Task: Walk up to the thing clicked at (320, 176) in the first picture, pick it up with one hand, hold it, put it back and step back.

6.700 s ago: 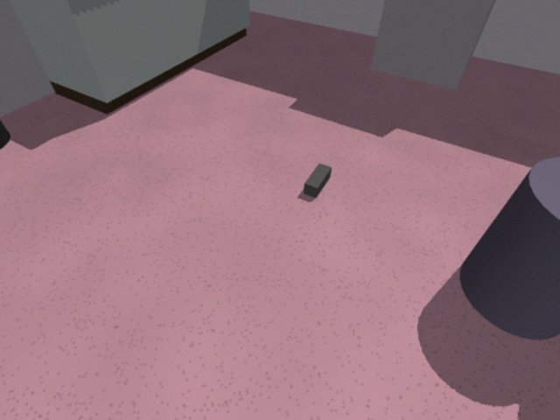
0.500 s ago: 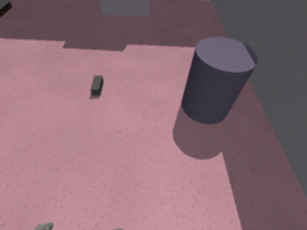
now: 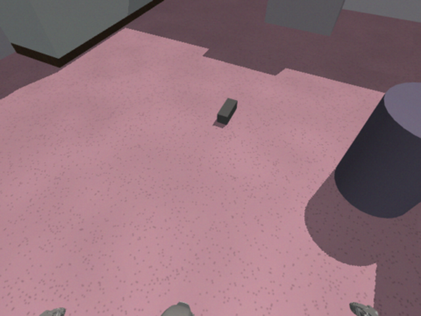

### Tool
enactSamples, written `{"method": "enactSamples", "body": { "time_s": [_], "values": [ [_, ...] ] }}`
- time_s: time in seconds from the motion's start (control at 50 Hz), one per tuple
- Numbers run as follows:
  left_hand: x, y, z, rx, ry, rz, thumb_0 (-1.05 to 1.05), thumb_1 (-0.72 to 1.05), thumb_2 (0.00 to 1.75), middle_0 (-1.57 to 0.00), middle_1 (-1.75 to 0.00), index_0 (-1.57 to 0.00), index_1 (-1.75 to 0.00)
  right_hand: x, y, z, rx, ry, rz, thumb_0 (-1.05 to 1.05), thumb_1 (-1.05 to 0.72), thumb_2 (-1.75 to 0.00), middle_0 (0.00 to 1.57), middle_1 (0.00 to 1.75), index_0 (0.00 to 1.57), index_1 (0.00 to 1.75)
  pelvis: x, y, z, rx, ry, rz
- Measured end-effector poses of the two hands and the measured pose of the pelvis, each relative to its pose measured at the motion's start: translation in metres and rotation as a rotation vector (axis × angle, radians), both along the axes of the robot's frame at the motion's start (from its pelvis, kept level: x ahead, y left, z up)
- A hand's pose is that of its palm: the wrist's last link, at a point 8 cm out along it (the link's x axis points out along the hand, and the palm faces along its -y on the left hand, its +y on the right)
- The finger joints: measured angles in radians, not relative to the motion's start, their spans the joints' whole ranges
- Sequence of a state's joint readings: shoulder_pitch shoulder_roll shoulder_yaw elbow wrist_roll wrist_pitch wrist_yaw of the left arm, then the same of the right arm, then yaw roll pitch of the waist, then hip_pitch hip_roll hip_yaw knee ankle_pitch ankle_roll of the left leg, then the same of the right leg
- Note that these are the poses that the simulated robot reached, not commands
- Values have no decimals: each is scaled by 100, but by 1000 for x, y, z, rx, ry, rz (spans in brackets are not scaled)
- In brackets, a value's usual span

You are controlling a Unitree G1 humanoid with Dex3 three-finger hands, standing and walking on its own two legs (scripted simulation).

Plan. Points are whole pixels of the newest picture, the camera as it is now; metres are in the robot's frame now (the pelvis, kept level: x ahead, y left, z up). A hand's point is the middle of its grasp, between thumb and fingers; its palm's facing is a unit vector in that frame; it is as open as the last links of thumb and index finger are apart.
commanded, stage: walk up
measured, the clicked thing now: (227, 111) +1.47 -0.08 -0.73
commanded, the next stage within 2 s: none
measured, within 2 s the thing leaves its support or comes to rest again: neither
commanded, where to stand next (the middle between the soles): +0.08 +0.02 m, yaw +101 degrees
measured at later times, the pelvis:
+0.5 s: pelvis +0.03 -0.02 +0.00, yaw +27 degrees
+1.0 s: pelvis +0.06 -0.08 +0.00, yaw +55 degrees
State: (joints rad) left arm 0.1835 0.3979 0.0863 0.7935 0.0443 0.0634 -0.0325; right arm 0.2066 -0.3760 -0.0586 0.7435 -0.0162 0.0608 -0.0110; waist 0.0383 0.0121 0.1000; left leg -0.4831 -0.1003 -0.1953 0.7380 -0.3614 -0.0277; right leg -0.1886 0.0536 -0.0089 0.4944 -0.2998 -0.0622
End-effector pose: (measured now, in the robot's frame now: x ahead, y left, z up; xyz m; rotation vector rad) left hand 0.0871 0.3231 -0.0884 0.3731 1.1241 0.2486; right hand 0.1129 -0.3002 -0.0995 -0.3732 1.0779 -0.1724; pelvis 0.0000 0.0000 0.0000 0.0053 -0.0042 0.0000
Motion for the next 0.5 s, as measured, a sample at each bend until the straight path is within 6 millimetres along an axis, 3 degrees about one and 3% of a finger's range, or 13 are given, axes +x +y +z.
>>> {"method": "enactSamples", "body": {
  "time_s": [0.08, 0.16, 0.28, 0.38, 0.5],
  "values": [
    [-33, -7, 10, 9, -4, 94, 1, 91, 90, -20, -30, -21, -30, 24, 0, 5, 31, -7, 103, 1, -91, -89, 20, 30, 20, 30, 4, -11, 7, 27, -8, 69],
    [-51, -17, 6, -11, -35, 162, 1, 91, 90, -20, -30, -21, -30, 42, 1, 3, 38, 10, 184, 1, -91, -89, 20, 30, 20, 30, 8, -19, 3, 16, -22, 161],
    [-81, -27, -18, -63, -76, 262, 1, 91, 90, -20, -30, -21, -30, 79, 18, 2, 3, 56, 323, 1, -91, -89, 20, 30, 20, 30, 15, -24, -8, -5, -33, 286],
    [-110, -30, -47, -104, -18, 353, 1, 91, 90, -20, -30, -21, -30, 116, 41, 10, -31, -24, 401, 1, -91, -89, 20, 30, 20, 30, 21, -19, -18, 40, -43, 339],
    [-113, -38, -31, -132, -58, 419, 1, 91, 90, -20, -30, -21, -30, 139, 51, 27, -55, -39, 471, 1, -91, -89, 20, 30, 20, 30, 32, -18, -4, 1, -45, 468]
  ]
}}
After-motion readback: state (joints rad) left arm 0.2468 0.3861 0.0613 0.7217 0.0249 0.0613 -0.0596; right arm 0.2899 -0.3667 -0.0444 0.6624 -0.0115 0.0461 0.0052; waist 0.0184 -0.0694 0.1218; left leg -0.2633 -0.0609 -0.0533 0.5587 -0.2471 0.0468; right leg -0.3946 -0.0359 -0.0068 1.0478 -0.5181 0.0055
